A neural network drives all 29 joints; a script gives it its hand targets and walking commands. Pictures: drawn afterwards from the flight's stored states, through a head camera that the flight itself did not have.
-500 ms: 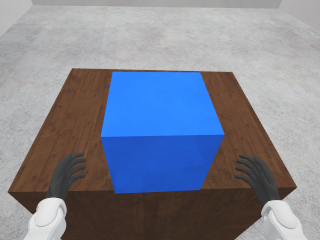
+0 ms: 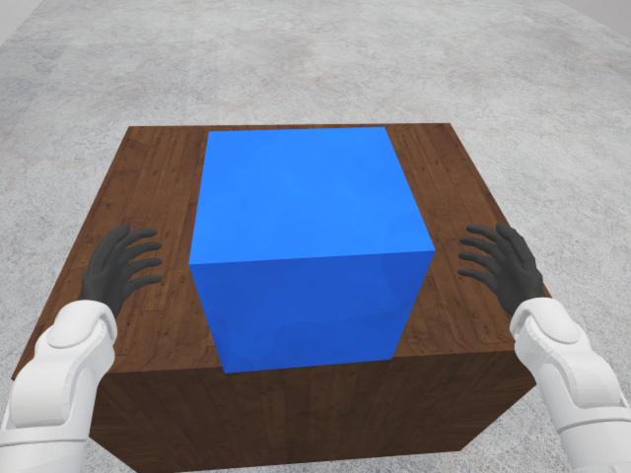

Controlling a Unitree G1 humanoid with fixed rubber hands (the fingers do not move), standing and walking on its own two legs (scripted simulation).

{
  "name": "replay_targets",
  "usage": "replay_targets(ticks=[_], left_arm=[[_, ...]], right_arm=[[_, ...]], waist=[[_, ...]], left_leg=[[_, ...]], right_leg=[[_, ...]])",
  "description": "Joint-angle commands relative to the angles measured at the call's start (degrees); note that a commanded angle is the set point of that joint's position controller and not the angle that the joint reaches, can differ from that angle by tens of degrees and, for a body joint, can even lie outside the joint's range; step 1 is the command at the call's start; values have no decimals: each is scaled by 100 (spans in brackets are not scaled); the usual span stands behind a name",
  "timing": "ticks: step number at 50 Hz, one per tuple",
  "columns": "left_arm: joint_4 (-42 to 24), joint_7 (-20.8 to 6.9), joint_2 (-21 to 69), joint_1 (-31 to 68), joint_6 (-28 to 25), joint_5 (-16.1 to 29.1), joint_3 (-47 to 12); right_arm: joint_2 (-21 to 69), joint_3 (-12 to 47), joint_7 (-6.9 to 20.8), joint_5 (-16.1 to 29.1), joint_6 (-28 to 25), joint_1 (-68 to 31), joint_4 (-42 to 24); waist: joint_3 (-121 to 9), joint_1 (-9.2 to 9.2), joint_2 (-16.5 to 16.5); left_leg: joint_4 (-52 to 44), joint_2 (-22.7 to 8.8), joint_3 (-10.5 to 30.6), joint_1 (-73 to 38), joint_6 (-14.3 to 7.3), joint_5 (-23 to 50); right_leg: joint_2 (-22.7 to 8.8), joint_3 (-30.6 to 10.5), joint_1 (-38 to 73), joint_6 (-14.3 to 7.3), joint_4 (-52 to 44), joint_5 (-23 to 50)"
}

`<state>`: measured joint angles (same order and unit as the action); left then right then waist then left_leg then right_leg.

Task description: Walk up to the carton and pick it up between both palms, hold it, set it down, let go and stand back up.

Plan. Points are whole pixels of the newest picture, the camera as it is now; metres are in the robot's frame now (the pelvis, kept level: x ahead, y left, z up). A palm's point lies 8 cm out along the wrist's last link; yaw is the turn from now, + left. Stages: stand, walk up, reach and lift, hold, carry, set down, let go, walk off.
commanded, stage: reach and lift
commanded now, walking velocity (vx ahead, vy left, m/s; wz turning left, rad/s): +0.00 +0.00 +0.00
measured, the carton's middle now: (304, 250) +0.44 +0.03 +0.02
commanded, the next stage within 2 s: none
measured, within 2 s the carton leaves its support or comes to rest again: neither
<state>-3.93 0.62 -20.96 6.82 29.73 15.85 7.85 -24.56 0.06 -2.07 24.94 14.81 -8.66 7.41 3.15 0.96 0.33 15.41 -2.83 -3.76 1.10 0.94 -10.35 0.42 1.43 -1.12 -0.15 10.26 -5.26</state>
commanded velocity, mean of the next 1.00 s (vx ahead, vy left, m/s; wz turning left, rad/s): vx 0.00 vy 0.00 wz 0.00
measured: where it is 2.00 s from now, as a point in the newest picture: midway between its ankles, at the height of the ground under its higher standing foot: outside the picture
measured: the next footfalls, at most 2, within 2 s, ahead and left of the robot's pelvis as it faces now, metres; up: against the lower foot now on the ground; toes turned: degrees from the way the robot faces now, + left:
none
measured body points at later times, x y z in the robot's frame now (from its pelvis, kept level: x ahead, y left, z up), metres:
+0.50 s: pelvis -0.01 -0.01 +0.00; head +0.00 +0.00 +0.45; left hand +0.37 +0.25 +0.16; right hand +0.40 -0.23 +0.17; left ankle -0.02 +0.12 -0.75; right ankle +0.01 -0.12 -0.75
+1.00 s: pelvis +0.00 -0.01 +0.00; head +0.01 +0.00 +0.45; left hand +0.41 +0.25 +0.20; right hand +0.44 -0.24 +0.21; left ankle -0.02 +0.12 -0.75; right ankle +0.01 -0.12 -0.75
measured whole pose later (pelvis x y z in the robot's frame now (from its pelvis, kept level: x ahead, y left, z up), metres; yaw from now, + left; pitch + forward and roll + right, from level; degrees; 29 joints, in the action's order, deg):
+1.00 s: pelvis +0.00 -0.01 +0.00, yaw +1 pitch +4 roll -1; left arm 23.9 0.8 -28.7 43.5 36.2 20.0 5.0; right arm -30.8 1.8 -0.9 28.6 26.6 -49.2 37.1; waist -3.6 0.2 -0.1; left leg 17.1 -3.1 -2.1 11.5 1.2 -9.5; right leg 0.7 2.8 -10.5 -0.6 11.0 -4.4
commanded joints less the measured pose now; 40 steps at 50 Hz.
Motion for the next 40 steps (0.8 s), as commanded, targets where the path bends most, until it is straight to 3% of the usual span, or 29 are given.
replay_targets(ticks=[1, 7, 12, 16, 18, 24, 28, 34, 37, 40], left_arm=[[-797, 65, -884, 1576, 90, 100, 332], [-241, 58, -986, 2241, 475, 164, 276], [-28, 65, -1206, 2806, 568, 233, 376], [251, 31, -1246, 3280, 558, 210, 298], [424, 17, -1288, 3480, 625, 202, 306], [734, 13, -1377, 3994, 651, 341, 214], [949, 7, -1412, 4228, 705, 288, 201], [1021, 16, -1491, 4616, 685, 343, 146], [1356, 9, -1483, 4799, 733, 327, 88], [1519, 5, -1570, 5062, 692, 381, 116]], right_arm=[[-966, -469, 35, 20, 63, -1792, -766], [-1005, -419, 87, 113, 457, -2491, 49], [-1110, -444, 41, 127, 610, -3247, 140], [-1072, -417, 41, 118, 728, -3619, 620], [-1123, -415, 49, 131, 805, -3852, 830], [-1314, -455, 50, 128, 892, -4527, 981], [-1378, -426, 54, 191, 950, -4735, 1261], [-1500, -319, 66, 309, 980, -5162, 1406], [-1516, -292, 66, 339, 1022, -5364, 1687], [-1528, -268, 64, 312, 1050, -5601, 1810]], waist=[[-1366, -29, -70], [-1384, -76, -148], [-1796, -80, 50], [-1886, -86, -195], [-1899, -133, -151], [-2306, -147, -21], [-2474, -136, -177], [-2836, -124, -150], [-2732, -125, -206], [-2865, -124, -22]], left_leg=[[-163, 255, 122, 422, 51, 1068], [-136, 259, 195, 405, 35, 1078], [-156, 287, 185, 501, -73, 1003], [-133, 328, 171, 641, -53, 1015], [-91, 311, 176, 568, -44, 1039], [22, 312, 248, 537, -49, 1305], [84, 291, 264, 417, -10, 1501], [213, 314, 276, 348, 9, 1987], [217, 314, 305, 461, 25, 2010], [207, 303, 294, 508, 0, 1851]], right_leg=[[266, -286, 755, -177, 215, 941], [200, -322, 575, -177, 174, 955], [172, -320, 618, -111, 225, 961], [175, -295, 579, -159, 216, 951], [162, -280, 480, -153, 202, 933], [232, -202, 457, -174, 286, 1210], [247, -194, 408, -206, 288, 1312], [266, -207, 402, -211, 364, 1791], [248, -204, 316, -213, 329, 1807], [249, -174, 289, -190, 351, 1731]])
